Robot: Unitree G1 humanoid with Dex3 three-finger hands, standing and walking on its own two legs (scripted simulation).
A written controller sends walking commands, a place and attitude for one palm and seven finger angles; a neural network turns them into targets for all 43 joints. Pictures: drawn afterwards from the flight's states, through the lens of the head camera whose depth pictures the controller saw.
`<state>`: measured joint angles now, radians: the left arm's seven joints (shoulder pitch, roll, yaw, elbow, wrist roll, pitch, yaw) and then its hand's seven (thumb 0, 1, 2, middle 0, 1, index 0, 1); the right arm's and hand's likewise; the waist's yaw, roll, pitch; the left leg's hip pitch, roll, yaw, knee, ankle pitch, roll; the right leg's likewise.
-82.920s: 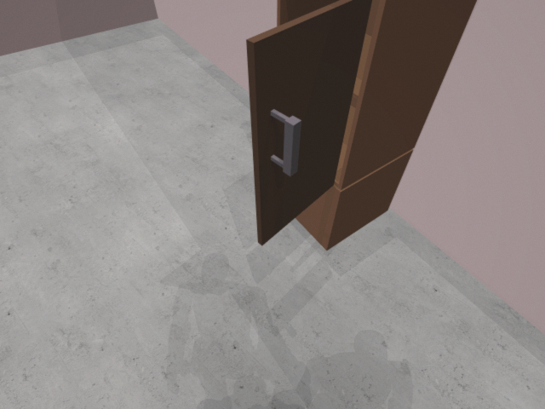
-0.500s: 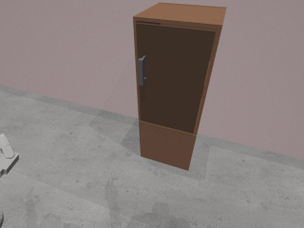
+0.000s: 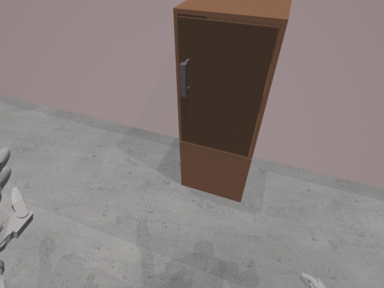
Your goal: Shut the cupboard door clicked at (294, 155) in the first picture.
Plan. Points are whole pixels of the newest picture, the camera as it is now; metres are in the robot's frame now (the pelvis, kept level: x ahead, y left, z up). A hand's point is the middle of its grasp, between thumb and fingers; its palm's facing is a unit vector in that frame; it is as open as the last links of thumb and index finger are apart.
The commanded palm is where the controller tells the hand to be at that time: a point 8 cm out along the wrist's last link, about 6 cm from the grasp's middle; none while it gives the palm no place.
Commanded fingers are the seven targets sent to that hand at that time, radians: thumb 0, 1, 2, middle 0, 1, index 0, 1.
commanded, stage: let the arm hang, fingers relaxed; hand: left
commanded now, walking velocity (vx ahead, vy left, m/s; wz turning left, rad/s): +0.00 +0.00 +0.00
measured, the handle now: (185, 77) +0.87 +0.10 +0.04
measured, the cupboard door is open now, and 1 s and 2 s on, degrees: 0 0 0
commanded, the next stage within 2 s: look to check the result in 1.10 s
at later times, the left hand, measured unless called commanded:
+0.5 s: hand out of the picture +0.00 +0.22 -0.17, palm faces +0.05 -0.97 -0.22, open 7.1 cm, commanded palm none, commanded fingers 0.00 0.90 0.90 -0.20 -0.30 -0.20 -0.30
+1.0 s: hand out of the picture -0.03 +0.23 -0.17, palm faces +0.03 -0.98 -0.21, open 7.4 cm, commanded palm none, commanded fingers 0.00 0.90 0.90 -0.20 -0.30 -0.20 -0.30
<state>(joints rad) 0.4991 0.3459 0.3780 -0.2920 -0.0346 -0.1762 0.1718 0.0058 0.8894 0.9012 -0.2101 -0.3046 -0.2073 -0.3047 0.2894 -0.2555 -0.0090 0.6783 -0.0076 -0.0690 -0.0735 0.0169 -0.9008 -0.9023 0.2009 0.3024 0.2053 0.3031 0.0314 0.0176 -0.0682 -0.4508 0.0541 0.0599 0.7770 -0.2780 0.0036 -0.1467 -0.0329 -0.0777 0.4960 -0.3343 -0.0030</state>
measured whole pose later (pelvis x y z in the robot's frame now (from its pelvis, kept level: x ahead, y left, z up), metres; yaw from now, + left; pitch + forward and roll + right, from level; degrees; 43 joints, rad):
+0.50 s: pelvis -0.01 +0.03 +0.00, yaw +2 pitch -1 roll -1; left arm 0.32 0.22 0.02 0.99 0.01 0.03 0.02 -0.02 0.95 0.90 -0.21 -0.30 -0.20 -0.30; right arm 0.27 -0.18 0.00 1.02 -0.03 0.02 -0.01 0.01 -0.92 -0.90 0.20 0.30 0.20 0.30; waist 0.00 -0.01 0.02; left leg -0.28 0.01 0.02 0.49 -0.19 0.02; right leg -0.17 0.01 -0.02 0.45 -0.27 0.00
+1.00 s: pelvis -0.01 +0.04 +0.01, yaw +1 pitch -2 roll +0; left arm 0.32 0.19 0.01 1.13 0.02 0.01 0.02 0.00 0.91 0.90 -0.20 -0.30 -0.20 -0.30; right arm 0.27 -0.19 -0.01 1.12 -0.02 0.01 -0.02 0.01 -0.91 -0.90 0.20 0.30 0.20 0.30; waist 0.00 0.00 0.01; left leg -0.21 -0.02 0.06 0.37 -0.12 0.04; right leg -0.13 -0.02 0.01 0.39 -0.23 0.02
